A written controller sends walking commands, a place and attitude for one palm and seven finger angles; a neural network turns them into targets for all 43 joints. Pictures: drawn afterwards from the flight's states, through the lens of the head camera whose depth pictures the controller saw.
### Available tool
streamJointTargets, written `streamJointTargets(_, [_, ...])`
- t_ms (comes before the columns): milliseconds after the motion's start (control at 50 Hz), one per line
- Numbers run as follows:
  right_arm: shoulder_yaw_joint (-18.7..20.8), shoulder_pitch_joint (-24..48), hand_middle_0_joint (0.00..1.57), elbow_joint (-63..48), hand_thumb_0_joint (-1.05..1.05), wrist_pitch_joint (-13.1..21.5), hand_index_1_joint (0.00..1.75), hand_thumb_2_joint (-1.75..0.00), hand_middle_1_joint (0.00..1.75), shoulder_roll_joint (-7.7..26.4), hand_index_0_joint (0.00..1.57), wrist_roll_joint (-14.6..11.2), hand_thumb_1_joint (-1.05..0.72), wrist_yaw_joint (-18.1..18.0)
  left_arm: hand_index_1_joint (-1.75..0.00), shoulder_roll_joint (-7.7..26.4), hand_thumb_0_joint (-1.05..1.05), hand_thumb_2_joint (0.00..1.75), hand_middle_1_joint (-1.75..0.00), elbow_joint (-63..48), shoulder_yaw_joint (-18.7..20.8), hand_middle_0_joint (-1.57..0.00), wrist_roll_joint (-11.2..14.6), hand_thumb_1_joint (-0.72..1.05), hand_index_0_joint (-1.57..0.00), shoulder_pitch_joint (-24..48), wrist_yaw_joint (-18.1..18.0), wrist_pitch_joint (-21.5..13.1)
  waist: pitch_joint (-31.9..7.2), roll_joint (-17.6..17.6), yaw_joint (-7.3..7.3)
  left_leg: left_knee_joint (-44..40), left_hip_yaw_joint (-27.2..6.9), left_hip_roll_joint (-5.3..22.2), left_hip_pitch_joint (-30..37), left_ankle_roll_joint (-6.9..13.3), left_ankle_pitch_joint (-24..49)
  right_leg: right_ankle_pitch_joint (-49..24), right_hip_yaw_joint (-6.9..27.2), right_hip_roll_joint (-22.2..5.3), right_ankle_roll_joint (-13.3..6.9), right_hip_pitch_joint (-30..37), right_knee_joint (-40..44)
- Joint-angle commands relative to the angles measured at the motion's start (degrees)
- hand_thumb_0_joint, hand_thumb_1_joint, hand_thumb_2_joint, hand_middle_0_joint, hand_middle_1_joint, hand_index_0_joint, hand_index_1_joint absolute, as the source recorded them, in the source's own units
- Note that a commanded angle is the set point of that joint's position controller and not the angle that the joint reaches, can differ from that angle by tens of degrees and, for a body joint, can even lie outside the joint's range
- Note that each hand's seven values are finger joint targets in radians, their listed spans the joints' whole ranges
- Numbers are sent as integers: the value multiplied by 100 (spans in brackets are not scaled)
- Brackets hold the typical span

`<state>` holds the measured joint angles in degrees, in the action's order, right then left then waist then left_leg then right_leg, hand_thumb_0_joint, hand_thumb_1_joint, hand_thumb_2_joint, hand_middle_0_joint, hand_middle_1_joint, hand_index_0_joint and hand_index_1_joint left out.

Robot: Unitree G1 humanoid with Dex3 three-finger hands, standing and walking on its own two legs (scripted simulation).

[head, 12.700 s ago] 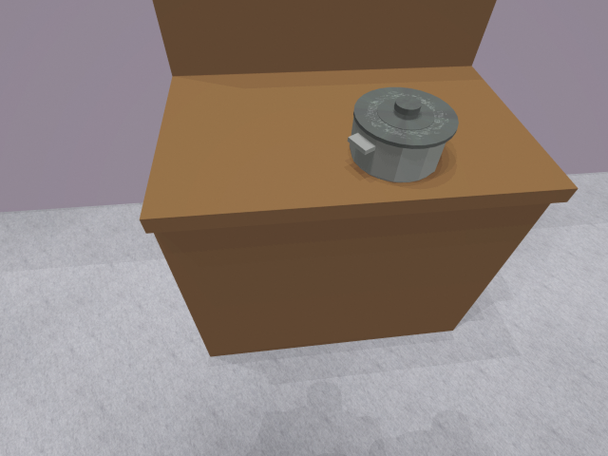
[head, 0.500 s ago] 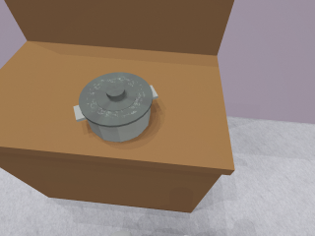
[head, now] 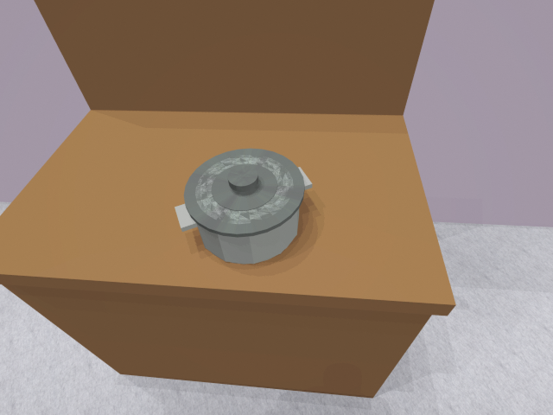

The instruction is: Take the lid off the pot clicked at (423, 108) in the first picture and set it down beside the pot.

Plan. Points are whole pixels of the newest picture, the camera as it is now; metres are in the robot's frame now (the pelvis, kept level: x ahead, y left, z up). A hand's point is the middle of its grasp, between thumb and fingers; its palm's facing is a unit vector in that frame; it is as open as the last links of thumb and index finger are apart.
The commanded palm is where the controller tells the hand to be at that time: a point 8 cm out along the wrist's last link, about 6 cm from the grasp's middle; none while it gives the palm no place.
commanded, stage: look again from close up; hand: left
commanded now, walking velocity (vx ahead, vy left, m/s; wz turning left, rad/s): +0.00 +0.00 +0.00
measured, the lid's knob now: (243, 178) +0.46 +0.10 +0.09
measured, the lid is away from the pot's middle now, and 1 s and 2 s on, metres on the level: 0.00 0.00 0.00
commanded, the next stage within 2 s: shuffle to correct the standing spot in 1.08 s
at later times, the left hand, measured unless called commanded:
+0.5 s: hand out of the picture +0.09 +0.16 -0.16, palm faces +0.00 -0.97 -0.23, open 7.3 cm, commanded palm none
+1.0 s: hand out of the picture +0.08 +0.15 -0.17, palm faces +0.02 -0.98 -0.21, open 7.3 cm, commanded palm none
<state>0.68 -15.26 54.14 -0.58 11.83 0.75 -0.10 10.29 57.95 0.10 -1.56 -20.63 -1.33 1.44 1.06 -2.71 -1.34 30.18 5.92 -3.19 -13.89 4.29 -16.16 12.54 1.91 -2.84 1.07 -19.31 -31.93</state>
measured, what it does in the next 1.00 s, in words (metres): shifts its weight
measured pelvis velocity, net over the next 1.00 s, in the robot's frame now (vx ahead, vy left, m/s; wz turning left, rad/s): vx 0.07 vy -0.03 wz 0.01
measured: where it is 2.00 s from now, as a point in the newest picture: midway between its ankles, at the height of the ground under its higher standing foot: outside the picture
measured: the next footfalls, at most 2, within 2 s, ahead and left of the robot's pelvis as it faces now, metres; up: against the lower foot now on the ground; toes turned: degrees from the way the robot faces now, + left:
none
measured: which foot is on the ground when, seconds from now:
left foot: down 0.00-1.00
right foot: down 0.00-1.00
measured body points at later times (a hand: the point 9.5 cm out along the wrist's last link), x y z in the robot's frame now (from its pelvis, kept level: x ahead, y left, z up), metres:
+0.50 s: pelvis +0.06 -0.02 +0.01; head +0.08 -0.03 +0.45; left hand +0.09 +0.21 -0.15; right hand +0.06 -0.23 -0.16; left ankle +0.00 +0.07 -0.73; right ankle +0.05 -0.15 -0.73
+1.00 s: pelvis +0.07 -0.03 +0.01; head +0.10 -0.03 +0.46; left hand +0.08 +0.20 -0.15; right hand +0.07 -0.25 -0.15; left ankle +0.01 +0.07 -0.73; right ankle +0.05 -0.15 -0.73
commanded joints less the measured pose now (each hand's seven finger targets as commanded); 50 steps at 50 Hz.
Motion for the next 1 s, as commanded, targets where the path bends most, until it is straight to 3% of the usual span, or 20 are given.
streamJointTargets(0, [97,-160,20,-239,0,169,30,-90,30,518,20,3,-90,-64,-30,620,0,90,-30,-296,72,-20,25,90,-20,9,-44,-183,216,334,136,-1246,-1134,880,-245,-102,-945,536,408,-175,-364,9,675])
streamJointTargets(200, [16,-398,20,250,0,286,30,-90,30,322,20,-21,-90,-163,-30,505,0,90,-30,-2,32,-20,83,90,-20,20,-107,-235,-82,174,131,-831,-826,920,392,-184,1328,-977,312,-322,-352,530,531])
streamJointTargets(260, [-1,-464,20,387,0,281,30,-90,30,270,20,-14,-90,-183,-30,480,0,90,-30,69,29,-20,91,90,-20,73,-120,-220,-13,39,135,-870,-811,937,443,-207,1423,-989,295,-308,-357,563,507])
streamJointTargets(280, [1,-460,20,430,0,277,30,-90,30,245,20,-19,-90,-186,-30,509,0,90,-30,77,31,-20,92,90,-20,113,-120,-222,32,192,118,-847,-827,954,402,-192,1485,-1076,259,-309,-356,622,533])
streamJointTargets(340, [4,-494,20,510,0,272,30,-90,30,232,20,-14,-90,-198,-30,484,0,90,-30,107,25,-20,96,90,-20,145,-132,-228,34,147,137,-820,-775,940,502,-227,1511,-1250,315,-351,-375,636,552])
streamJointTargets(380, [2,-519,20,553,0,260,30,-90,30,223,20,-16,-90,-200,-30,510,0,90,-30,89,31,-20,105,90,-20,206,-129,-230,32,373,138,-829,-796,959,483,-221,1481,-1327,289,-347,-388,722,579])
streamJointTargets(660, [-8,-564,20,795,0,276,30,-90,30,182,20,-28,-90,-231,-30,477,0,90,-30,122,47,-20,116,90,-20,299,-157,-252,-101,216,165,-866,-736,997,818,-267,1984,-1808,299,-394,-404,928,626])
streamJointTargets(780, [-3,-526,20,865,0,249,30,-90,30,142,20,-35,-90,-230,-30,485,0,90,-30,170,32,-20,125,90,-20,260,-159,-266,25,393,153,-891,-735,1006,791,-271,1766,-1864,304,-412,-407,951,766])
streamJointTargets(940, [-35,-553,20,933,0,258,30,-90,30,125,20,-44,-90,-234,-30,449,0,90,-30,218,19,-20,122,90,-20,195,-158,-268,40,159,170,-946,-706,1005,811,-284,1683,-1740,333,-410,-397,977,850])
streamJointTargets(980, [-32,-556,20,948,0,253,30,-90,30,107,20,-50,-90,-235,-30,463,0,90,-30,234,12,-20,130,90,-20,168,-154,-271,82,292,158,-961,-724,1021,787,-272,1644,-1718,312,-401,-397,991,894])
